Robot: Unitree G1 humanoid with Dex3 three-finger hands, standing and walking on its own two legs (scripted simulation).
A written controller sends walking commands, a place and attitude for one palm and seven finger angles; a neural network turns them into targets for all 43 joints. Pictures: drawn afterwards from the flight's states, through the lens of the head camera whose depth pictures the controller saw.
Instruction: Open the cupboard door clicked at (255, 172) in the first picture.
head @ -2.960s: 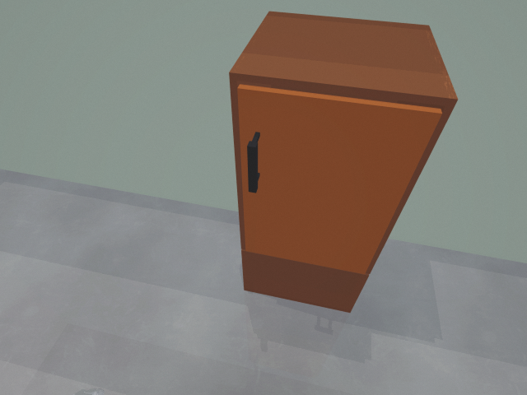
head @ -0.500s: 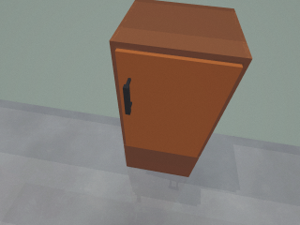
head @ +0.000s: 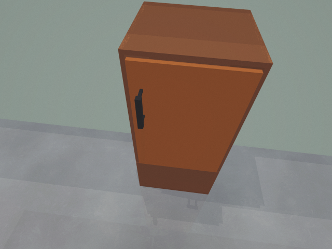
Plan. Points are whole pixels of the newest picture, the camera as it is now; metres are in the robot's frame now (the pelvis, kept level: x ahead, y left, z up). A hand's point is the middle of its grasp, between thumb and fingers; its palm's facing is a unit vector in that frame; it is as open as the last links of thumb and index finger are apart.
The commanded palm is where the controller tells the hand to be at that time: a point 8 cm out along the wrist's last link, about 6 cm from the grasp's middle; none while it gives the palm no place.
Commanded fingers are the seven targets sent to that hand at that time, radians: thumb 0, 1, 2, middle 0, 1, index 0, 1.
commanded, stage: look again from close up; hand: left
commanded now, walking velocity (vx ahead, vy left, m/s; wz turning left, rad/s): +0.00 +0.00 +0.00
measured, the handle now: (140, 109) +0.55 +0.12 -0.02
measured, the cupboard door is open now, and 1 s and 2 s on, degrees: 0 0 0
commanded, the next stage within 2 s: come to a stop and stand still in 0.48 s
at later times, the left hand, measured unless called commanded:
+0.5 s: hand out of the picture +0.03 +0.17 -0.18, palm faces +0.00 -0.98 -0.21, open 7.4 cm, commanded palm none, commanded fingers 0.00 0.90 0.90 -0.20 -0.30 -0.20 -0.30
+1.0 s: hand out of the picture +0.03 +0.18 -0.18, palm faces +0.01 -0.97 -0.22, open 7.4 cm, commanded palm none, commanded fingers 0.00 0.90 0.90 -0.20 -0.30 -0.20 -0.30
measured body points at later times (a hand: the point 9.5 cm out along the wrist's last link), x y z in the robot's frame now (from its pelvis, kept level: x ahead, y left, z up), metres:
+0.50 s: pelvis +0.02 -0.01 -0.01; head +0.02 -0.01 +0.44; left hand +0.03 +0.22 -0.16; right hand +0.05 -0.24 -0.16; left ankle +0.04 +0.09 -0.74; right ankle -0.02 -0.14 -0.74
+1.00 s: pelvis +0.01 +0.00 -0.01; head +0.02 +0.00 +0.44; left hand +0.03 +0.23 -0.16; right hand +0.05 -0.24 -0.16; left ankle +0.04 +0.09 -0.74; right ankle -0.02 -0.14 -0.74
